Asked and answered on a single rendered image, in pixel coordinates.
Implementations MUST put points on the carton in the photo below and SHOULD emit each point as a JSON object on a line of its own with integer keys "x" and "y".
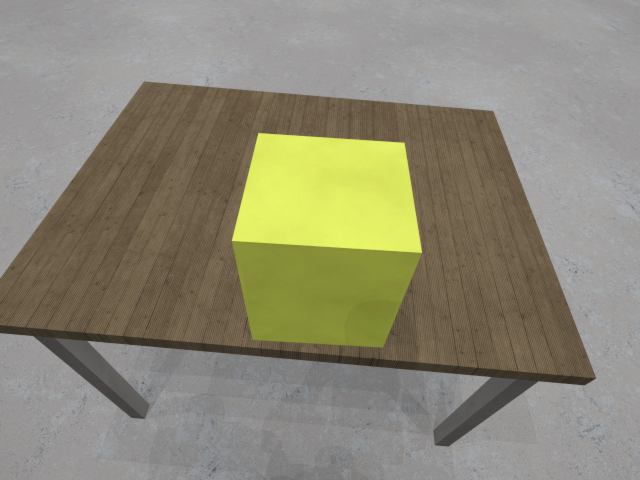
{"x": 326, "y": 240}

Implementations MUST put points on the table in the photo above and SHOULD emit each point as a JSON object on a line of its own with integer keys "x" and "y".
{"x": 138, "y": 248}

